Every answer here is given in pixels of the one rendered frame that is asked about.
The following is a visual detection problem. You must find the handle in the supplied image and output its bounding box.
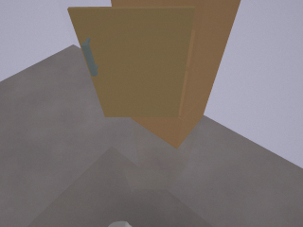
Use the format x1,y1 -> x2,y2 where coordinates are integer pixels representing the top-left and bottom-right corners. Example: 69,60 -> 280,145
81,37 -> 98,77

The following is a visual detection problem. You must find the cupboard door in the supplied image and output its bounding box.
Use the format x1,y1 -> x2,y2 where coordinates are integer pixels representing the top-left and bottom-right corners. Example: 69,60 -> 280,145
67,6 -> 196,117

